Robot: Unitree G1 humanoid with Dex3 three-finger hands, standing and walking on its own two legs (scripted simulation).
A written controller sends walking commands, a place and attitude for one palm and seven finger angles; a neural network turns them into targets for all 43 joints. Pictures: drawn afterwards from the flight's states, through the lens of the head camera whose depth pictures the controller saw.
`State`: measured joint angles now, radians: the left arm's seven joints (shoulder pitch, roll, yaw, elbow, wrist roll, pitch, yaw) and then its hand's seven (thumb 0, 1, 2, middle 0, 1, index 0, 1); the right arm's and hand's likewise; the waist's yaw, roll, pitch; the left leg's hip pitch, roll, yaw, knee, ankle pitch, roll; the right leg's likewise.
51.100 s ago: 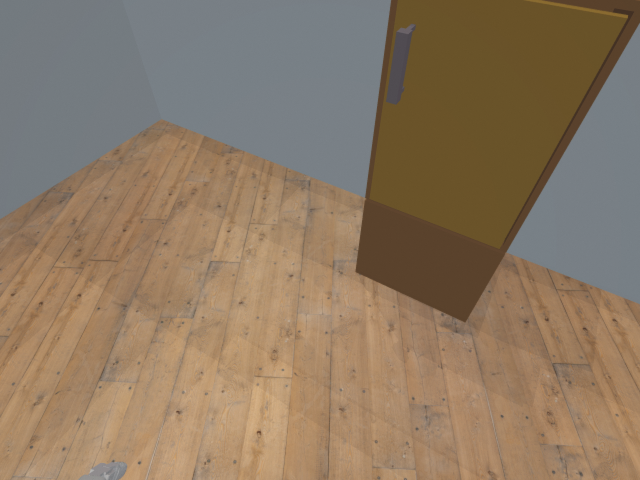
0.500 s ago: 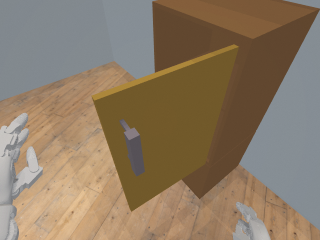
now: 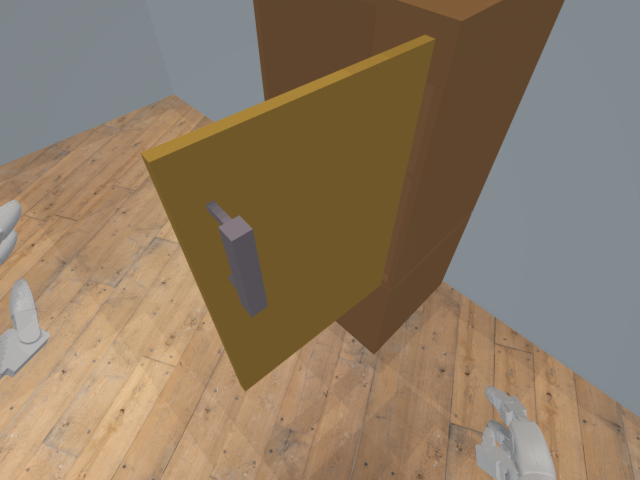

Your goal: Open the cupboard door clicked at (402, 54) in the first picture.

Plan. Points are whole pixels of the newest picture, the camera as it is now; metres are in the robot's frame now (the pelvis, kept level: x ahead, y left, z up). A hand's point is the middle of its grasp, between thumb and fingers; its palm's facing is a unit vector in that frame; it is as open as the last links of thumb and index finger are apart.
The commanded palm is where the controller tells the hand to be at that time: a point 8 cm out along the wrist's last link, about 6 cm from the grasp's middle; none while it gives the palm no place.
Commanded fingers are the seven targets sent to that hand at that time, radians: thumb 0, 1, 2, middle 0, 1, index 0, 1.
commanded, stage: step back with the hand held close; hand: left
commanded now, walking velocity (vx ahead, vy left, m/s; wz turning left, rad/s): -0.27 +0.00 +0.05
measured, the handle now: (236, 260) +0.34 +0.12 +0.10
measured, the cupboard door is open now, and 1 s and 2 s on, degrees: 86 86 86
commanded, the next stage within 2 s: stop stepping back and stand still in 0.74 s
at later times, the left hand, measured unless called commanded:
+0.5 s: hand (14, 409) +0.15 +0.24 +0.17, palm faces +0.51 -0.73 -0.45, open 7.5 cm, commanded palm +0.08 +0.27 +0.19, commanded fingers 0.00 0.90 0.90 -0.20 -0.30 -0.20 -0.30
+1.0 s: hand out of the picture +0.00 +0.24 +0.17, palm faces +0.49 -0.72 -0.48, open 7.4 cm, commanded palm -0.06 +0.27 +0.19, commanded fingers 0.00 0.90 0.90 -0.20 -0.30 -0.20 -0.30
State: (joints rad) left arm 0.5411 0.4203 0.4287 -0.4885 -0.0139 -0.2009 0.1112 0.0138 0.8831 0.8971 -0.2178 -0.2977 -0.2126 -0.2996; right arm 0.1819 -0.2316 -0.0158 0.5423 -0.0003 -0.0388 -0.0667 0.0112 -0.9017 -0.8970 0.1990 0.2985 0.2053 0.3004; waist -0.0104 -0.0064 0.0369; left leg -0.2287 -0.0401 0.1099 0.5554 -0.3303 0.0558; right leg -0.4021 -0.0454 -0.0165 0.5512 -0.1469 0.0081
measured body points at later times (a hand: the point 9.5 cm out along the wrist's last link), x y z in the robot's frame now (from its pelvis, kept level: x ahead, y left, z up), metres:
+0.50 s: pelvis -0.06 -0.03 -0.01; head -0.05 -0.03 +0.44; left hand +0.11 +0.27 +0.20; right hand +0.08 -0.26 -0.10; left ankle -0.02 +0.08 -0.73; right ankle -0.03 -0.12 -0.73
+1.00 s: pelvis -0.19 -0.03 +0.00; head -0.16 -0.02 +0.45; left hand -0.04 +0.28 +0.20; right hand +0.00 -0.25 -0.08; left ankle -0.17 +0.12 -0.73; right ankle -0.14 -0.11 -0.73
